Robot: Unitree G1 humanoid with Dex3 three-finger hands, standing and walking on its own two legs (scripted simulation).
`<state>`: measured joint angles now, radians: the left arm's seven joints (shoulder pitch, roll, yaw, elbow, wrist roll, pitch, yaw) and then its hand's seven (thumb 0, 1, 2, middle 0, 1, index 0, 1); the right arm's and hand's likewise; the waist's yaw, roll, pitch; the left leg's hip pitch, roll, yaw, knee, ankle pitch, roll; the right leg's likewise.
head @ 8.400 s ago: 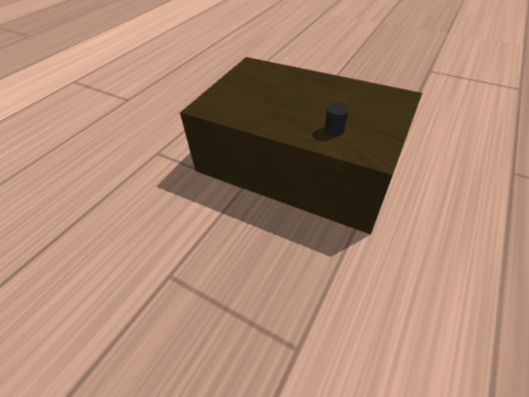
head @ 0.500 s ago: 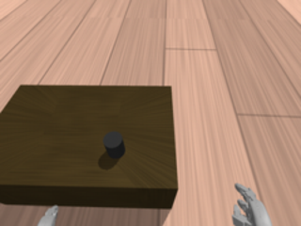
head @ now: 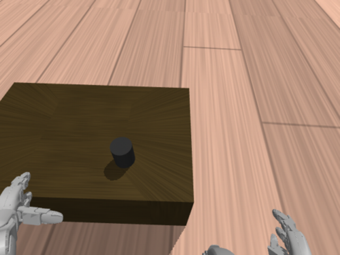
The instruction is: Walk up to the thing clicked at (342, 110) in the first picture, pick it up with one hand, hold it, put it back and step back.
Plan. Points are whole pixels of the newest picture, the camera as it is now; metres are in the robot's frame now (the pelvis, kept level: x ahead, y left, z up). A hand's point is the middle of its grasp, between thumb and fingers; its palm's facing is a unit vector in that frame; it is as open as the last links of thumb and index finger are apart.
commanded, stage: go down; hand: left
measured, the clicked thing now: (123, 152) +0.55 +0.19 -0.28
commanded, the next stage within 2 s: none
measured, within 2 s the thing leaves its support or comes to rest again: neither
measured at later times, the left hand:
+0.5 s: hand (29, 172) +0.34 +0.36 +0.00, palm faces +0.16 -0.98 -0.13, open 17.3 cm
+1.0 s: hand (24, 150) +0.39 +0.38 +0.01, palm faces +0.18 -0.98 -0.08, open 17.2 cm
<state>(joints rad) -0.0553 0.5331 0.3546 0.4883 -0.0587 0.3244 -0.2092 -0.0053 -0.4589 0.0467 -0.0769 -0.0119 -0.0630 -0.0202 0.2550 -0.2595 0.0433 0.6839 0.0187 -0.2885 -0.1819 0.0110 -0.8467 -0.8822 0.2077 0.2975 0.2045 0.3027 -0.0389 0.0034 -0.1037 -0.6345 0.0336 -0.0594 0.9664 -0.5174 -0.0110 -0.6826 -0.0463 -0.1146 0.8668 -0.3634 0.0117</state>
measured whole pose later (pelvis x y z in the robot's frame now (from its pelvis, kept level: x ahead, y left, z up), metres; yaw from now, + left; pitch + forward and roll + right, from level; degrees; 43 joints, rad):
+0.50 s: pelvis -0.01 +0.01 +0.00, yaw -2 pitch +14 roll -3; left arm -0.39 0.68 0.54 1.01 -0.05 -0.08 -0.44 -0.01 -0.48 0.03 -0.08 0.00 -0.06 -0.01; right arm 0.37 -0.28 0.04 0.72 -0.01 -0.23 -0.15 0.01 -0.87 -0.89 0.21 0.30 0.21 0.30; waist -0.05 -0.02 -0.09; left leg -0.72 0.03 -0.02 0.99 -0.51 0.01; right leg -0.78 -0.04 -0.07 0.88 -0.33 0.03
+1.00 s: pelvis -0.02 +0.01 -0.02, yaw -2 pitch +20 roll -4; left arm -0.63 0.87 0.65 1.22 -0.06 -0.20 -0.54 -0.01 -0.46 0.05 -0.07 -0.01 -0.05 -0.02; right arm 0.35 -0.31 0.09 0.70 -0.04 -0.21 -0.14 0.01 -0.87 -0.89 0.21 0.30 0.20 0.30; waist -0.11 -0.03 -0.08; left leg -0.91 0.04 -0.04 1.09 -0.53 0.00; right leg -0.96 -0.04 -0.09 0.96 -0.34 0.02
